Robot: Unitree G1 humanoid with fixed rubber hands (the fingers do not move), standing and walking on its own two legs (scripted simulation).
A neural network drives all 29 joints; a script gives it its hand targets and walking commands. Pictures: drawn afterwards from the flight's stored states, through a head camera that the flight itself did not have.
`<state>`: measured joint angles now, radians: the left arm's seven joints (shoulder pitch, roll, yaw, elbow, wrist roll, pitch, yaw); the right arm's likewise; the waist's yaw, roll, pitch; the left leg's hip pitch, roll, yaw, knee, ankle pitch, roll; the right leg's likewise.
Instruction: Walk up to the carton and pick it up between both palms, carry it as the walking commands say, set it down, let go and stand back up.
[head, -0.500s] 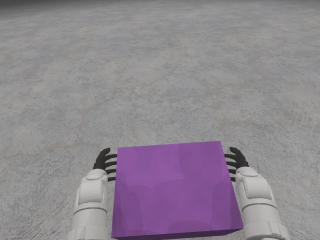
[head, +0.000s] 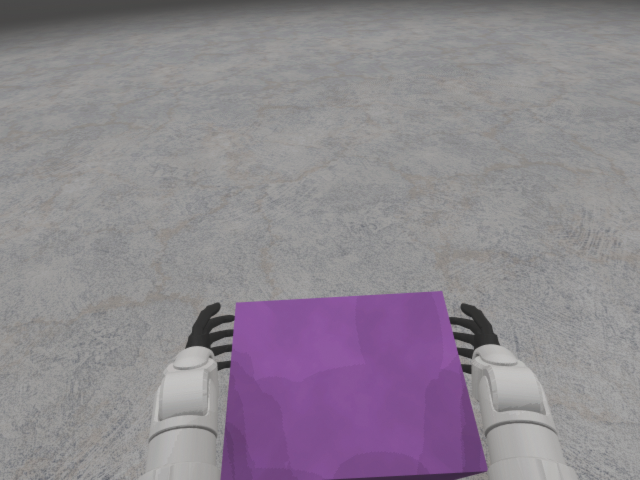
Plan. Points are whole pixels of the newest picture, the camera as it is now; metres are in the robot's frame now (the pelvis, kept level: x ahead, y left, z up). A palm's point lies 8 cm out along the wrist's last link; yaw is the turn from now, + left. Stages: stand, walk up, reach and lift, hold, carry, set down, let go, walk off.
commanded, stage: reach and lift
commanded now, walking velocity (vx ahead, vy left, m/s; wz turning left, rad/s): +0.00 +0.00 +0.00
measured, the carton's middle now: (344, 393) +0.27 -0.01 -0.05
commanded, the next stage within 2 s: hold in 0.16 s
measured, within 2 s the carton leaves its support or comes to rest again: neither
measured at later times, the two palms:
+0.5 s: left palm (197, 360) +0.27 +0.19 +0.04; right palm (479, 360) +0.27 -0.18 +0.03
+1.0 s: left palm (199, 362) +0.27 +0.19 +0.04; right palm (483, 360) +0.27 -0.19 +0.03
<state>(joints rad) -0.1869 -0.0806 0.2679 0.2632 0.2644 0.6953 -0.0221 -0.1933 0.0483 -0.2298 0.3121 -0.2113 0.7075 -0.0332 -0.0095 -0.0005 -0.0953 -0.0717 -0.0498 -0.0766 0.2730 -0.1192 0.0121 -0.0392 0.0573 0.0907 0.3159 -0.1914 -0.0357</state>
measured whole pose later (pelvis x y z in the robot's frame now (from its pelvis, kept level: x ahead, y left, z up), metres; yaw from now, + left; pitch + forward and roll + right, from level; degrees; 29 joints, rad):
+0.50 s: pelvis +0.00 +0.00 +0.00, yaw +0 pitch -4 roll +1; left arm -0.21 -0.07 0.27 0.29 0.26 0.69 0.02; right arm -0.21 0.06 -0.23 0.34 -0.23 0.70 -0.05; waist -0.01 0.00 -0.09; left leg -0.09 -0.05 -0.08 0.29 -0.12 0.01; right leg -0.06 0.06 0.08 0.33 -0.19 -0.03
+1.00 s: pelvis +0.00 +0.00 +0.00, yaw +0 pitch -5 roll +1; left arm -0.18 -0.07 0.26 0.24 0.27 0.70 -0.04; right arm -0.20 0.05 -0.24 0.31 -0.23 0.71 -0.02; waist -0.01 0.00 -0.07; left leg -0.07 -0.05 -0.08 0.29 -0.13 0.01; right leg -0.04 0.06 0.08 0.34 -0.20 -0.04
